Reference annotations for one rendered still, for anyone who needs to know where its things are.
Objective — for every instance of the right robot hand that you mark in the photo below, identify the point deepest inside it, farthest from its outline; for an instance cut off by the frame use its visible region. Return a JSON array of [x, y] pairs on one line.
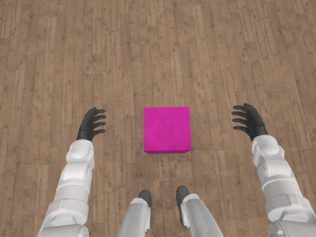
[[252, 119]]

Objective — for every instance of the left robot hand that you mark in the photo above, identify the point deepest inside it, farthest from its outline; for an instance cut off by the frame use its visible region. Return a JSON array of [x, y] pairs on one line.
[[86, 130]]

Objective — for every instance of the robot right forearm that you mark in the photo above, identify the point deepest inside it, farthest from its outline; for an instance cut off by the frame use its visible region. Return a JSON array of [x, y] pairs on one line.
[[284, 200]]

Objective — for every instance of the left robot upper arm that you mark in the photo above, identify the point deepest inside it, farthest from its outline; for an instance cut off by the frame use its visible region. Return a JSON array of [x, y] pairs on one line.
[[71, 230]]

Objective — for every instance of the robot left foot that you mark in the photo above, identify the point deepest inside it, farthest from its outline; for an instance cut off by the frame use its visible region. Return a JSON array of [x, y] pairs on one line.
[[147, 197]]

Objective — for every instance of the carton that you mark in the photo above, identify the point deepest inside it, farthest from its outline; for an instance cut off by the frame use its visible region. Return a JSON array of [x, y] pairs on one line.
[[166, 130]]

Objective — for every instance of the right robot upper arm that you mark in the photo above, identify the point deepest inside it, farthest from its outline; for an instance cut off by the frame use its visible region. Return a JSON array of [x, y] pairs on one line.
[[286, 228]]

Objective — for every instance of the robot left forearm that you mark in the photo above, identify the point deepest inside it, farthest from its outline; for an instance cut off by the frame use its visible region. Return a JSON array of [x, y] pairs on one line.
[[70, 204]]

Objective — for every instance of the left robot shin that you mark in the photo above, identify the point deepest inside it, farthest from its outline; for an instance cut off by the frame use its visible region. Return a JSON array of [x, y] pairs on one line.
[[138, 200]]

